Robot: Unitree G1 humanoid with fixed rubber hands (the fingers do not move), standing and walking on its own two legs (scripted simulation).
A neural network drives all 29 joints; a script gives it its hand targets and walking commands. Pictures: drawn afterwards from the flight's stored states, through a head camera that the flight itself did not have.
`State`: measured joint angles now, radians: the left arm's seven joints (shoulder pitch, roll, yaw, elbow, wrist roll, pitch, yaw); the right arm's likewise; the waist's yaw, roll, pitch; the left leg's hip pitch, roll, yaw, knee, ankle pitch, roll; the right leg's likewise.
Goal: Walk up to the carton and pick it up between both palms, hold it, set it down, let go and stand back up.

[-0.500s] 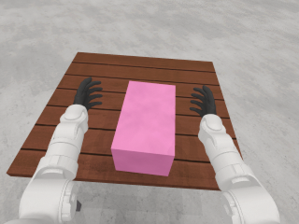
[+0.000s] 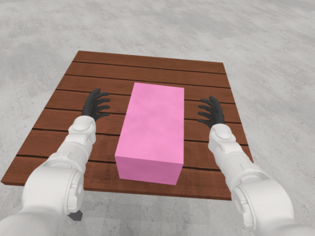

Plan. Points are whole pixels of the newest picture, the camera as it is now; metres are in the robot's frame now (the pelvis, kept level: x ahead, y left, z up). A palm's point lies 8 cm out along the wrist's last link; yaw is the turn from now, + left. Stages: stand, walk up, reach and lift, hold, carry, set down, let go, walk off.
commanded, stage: reach and lift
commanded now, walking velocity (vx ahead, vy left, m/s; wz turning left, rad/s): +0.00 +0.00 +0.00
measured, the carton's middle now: (153, 130) +0.47 +0.03 -0.04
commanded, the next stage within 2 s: none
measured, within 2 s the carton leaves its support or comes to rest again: neither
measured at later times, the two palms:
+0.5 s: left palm (98, 132) +0.41 +0.20 +0.00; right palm (210, 138) +0.41 -0.14 +0.00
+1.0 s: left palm (106, 131) +0.41 +0.17 +0.01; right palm (197, 141) +0.40 -0.10 +0.01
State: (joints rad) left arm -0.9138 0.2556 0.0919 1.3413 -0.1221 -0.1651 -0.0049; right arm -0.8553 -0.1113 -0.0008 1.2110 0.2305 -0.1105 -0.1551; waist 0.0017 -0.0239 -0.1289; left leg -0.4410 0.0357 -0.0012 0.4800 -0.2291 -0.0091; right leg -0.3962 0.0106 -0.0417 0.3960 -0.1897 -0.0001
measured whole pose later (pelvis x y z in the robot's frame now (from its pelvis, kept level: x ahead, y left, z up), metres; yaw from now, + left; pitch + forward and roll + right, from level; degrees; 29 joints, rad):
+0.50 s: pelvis -0.02 +0.00 -0.03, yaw +1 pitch +24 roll -1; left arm -1.02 0.24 0.01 1.61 -0.22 -0.46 0.02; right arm -0.94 -0.10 -0.01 1.41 0.24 -0.36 -0.12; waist -0.02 -0.02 -0.25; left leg -0.86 0.03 -0.02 0.73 -0.29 -0.01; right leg -0.83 0.00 -0.06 0.69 -0.28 -0.01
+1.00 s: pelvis -0.01 +0.01 -0.02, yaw +0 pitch +19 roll -2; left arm -0.94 0.08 0.47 1.39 0.30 -0.45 0.04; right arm -0.82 0.12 -0.67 1.17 -0.41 -0.43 -0.15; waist 0.02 0.00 -0.13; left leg -0.69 0.03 0.00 0.63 -0.26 0.01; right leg -0.64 0.00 -0.04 0.53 -0.22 0.01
